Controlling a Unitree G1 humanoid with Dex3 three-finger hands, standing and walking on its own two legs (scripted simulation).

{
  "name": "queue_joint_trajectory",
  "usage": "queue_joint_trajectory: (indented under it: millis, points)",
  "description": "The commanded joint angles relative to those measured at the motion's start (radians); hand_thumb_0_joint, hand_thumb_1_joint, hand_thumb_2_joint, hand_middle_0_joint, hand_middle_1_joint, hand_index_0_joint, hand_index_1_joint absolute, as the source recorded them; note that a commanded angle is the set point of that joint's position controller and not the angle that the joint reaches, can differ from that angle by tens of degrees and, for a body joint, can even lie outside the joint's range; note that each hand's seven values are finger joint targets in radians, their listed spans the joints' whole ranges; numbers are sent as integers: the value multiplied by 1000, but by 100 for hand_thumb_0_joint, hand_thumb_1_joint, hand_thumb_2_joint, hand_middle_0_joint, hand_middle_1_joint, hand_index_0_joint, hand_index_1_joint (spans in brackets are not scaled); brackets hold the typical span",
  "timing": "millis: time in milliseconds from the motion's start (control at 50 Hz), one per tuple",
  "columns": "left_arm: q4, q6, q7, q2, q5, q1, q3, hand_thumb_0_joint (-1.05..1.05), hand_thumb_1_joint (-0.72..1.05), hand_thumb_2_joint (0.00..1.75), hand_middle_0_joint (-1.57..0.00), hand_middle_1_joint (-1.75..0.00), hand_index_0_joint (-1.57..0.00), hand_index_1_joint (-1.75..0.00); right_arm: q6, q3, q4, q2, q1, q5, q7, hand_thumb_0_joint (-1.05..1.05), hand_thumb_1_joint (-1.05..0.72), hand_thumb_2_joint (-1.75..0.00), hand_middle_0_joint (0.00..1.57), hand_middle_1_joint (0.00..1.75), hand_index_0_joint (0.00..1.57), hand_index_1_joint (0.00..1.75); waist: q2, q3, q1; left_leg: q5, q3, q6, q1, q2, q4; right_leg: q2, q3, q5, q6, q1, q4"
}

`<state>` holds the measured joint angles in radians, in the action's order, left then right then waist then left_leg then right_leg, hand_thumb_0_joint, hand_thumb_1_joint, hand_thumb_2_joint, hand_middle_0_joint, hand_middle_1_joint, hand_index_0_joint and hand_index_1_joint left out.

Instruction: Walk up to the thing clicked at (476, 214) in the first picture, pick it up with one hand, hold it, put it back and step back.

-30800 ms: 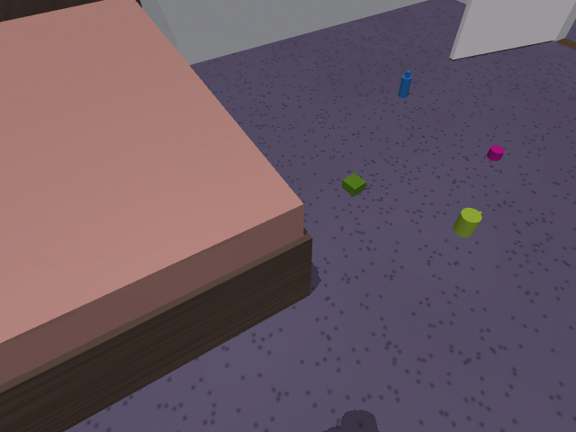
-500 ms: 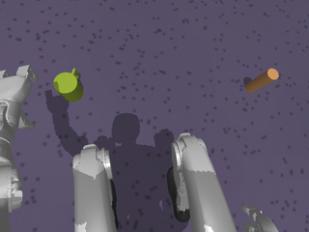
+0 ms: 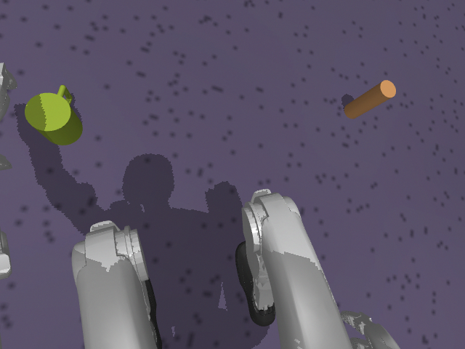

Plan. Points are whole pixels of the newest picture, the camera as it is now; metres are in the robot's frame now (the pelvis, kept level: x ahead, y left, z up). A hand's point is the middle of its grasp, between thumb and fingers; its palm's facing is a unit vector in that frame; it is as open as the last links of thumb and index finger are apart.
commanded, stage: rise first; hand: left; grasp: from above
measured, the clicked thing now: (58, 113) +0.58 +0.27 -0.32
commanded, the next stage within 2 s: none
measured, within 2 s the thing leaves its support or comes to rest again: neither
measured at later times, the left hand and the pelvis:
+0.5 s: hand (4, 121) +0.51 +0.31 -0.17, palm faces -0.45 -0.05 -0.89, open 14.3 cm; pelvis +0.00 +0.00 -0.02, yaw -1 degrees
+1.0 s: hand (10, 120) +0.51 +0.31 -0.18, palm faces -0.45 -0.06 -0.89, open 14.3 cm; pelvis +0.00 +0.00 -0.03, yaw -2 degrees
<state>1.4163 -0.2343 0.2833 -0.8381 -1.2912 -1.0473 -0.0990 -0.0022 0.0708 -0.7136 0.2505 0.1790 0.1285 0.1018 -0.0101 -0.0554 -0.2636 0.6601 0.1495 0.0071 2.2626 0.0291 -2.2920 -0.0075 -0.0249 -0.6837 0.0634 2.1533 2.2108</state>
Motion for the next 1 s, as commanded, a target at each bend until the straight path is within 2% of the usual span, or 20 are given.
queue_joint_trajectory:
  millis: [0, 40, 100, 120, 140, 160, 200, 220, 260, 280, 320, 400, 420, 460, 500, 600, 760, 780, 840, 980]
  points:
    - [-138, 20, 43, -269, 1, -339, -31, 0, -58, 102, -6, -103, -6, -103, -1, -81, 8, 273, 224, 1, -6, 0, -92, -91, 20, 30, 20, 30, 357, -660, -8, -169, -77, -21, -626, -8, 240, -18, -125, 213, -95, -218, -205]
    - [-142, 21, 42, -259, 3, -355, -21, 0, -59, 103, -6, -103, -6, -103, -1, -73, 10, 271, 230, 4, -1, 0, -92, -91, 20, 30, 20, 30, 367, -659, -21, -181, -83, -23, -611, -9, 226, -19, -123, 233, -92, -239, -203]
    - [-143, 27, 46, -286, 15, -361, -36, 0, -59, 102, -6, -104, -6, -104, -1, -72, 12, 275, 240, 5, 0, 0, -92, -91, 20, 30, 20, 30, 341, -671, -17, -182, -92, -28, -588, -8, 213, -23, -120, 242, -89, -267, -209]
    - [-147, 28, 42, -275, 20, -357, -31, 0, -59, 103, -6, -104, -6, -104, -1, -68, 13, 276, 243, 9, 3, 0, -92, -91, 20, 30, 20, 30, 351, -673, -27, -197, -85, -27, -608, -5, 208, -21, -123, 250, -87, -264, -206]
    - [-163, 25, 39, -291, 21, -389, -29, 0, -58, 102, -6, -104, -6, -104, -1, -68, 14, 278, 240, 7, 2, 0, -92, -91, 20, 30, 20, 30, 365, -692, -29, -191, -87, -27, -597, -5, 200, -27, -124, 251, -89, -268, -197]
    - [-147, 27, 36, -297, 17, -368, -32, 0, -58, 102, -6, -104, -6, -104, -3, -66, 12, 281, 241, 9, 3, 0, -92, -91, 20, 30, 20, 30, 366, -677, -30, -203, -83, -27, -601, -4, 201, -25, -126, 258, -88, -266, -194]
    - [-151, 25, 32, -304, 19, -369, -33, 0, -58, 101, -6, -104, -6, -104, -7, -61, 17, 281, 241, 10, 5, 0, -92, -91, 20, 30, 20, 30, 373, -678, -30, -214, -82, -25, -588, -5, 198, -24, -127, 265, -89, -273, -184]
    - [-135, 29, 30, -310, 15, -340, -39, 0, -59, 103, -6, -104, -6, -104, -9, -58, 21, 283, 242, 13, 6, 0, -92, -91, 20, 30, 20, 30, 365, -676, -19, -216, -82, -26, -597, -5, 198, -26, -125, 263, -89, -271, -191]
    - [-146, 30, 29, -309, 19, -369, -34, 0, -59, 103, -6, -104, -6, -104, -11, -56, 28, 286, 242, 10, 8, 0, -92, -91, 20, 30, 20, 30, 380, -661, -35, -202, -79, -24, -590, -3, 195, -27, -130, 254, -91, -259, -186]
    - [-145, 32, 31, -320, 24, -367, -45, 0, -58, 102, -5, -104, -6, -103, -12, -55, 24, 291, 240, 10, 7, 0, -91, -91, 20, 30, 20, 30, 378, -656, -29, -201, -72, -23, -594, -2, 200, -25, -132, 252, -91, -242, -176]
    - [-142, 32, 29, -312, 19, -362, -34, 0, -58, 102, -6, -104, -6, -104, -16, -49, 32, 291, 236, 12, 8, 0, -91, -91, 20, 30, 20, 30, 396, -660, -33, -202, -72, -21, -595, -2, 194, -29, -136, 250, -93, -237, -171]
    - [-129, 31, 28, -324, 25, -359, -39, 0, -58, 102, -6, -104, -6, -103, -20, -45, 36, 295, 232, 10, 8, 0, -91, -91, 20, 30, 20, 30, 381, -639, -36, -180, -73, -24, -566, -4, 186, -28, -136, 241, -92, -232, -167]
    - [-134, 29, 25, -324, 25, -373, -31, 0, -61, 109, -7, -100, -3, -103, -19, -40, 40, 291, 234, 11, 9, 0, -92, -91, 20, 30, 20, 30, 378, -640, -46, -174, -80, -27, -542, -6, 177, -32, -135, 241, -91, -256, -171]
    - [-126, 30, 26, -332, 29, -362, -39, 0, -59, 103, -6, -103, -5, -104, -19, -36, 37, 292, 239, 14, 10, 0, -91, -91, 20, 30, 20, 30, 356, -632, -46, -174, -83, -31, -524, -7, 171, -31, -135, 245, -87, -269, -172]
    - [-130, 25, 20, -330, 32, -369, -31, 0, -61, 104, -6, -103, -5, -104, -19, -29, 37, 293, 240, 16, 11, 0, -91, -91, 20, 30, 20, 30, 358, -641, -52, -181, -81, -31, -523, -5, 163, -34, -137, 253, -86, -277, -166]
    - [-146, 21, 17, -363, 35, -379, -45, 0, -59, 103, -6, -103, -5, -104, -23, -30, 42, 301, 238, 16, 12, 0, -91, -91, 20, 30, 20, 30, 370, -679, -45, -209, -80, -29, -544, -3, 147, -38, -139, 269, -87, -284, -156]
    - [-120, 18, 16, -366, 34, -380, -40, 0, -59, 103, -6, -103, -6, -104, -27, -17, 46, 299, 226, 19, 15, 0, -92, -91, 20, 30, 20, 30, 371, -610, -60, -176, -80, -30, -488, -5, 136, -40, -145, 249, -86, -267, -150]
    - [-123, 16, 14, -352, 31, -385, -29, 0, -58, 102, -6, -104, -6, -104, -28, -15, 46, 300, 226, 23, 14, 0, -91, -91, 20, 30, 20, 30, 359, -621, -67, -170, -75, -31, -491, -4, 135, -42, -150, 244, -85, -265, -149]
    - [-110, 16, 15, -365, 26, -372, -31, 0, -59, 103, -6, -103, -6, -104, -30, -13, 48, 304, 219, 19, 13, 0, -91, -91, 20, 30, 20, 30, 369, -623, -54, -172, -76, -29, -501, -4, 131, -43, -148, 243, -86, -257, -145]
    - [-109, 13, 25, -373, 21, -397, -28, 0, -60, 103, -6, -102, -5, -103, -32, -6, 50, 311, 213, 22, 14, 0, -91, -90, 20, 30, 20, 30, 390, -609, -69, -176, -66, -26, -503, -5, 128, -40, -157, 250, -86, -233, -128]
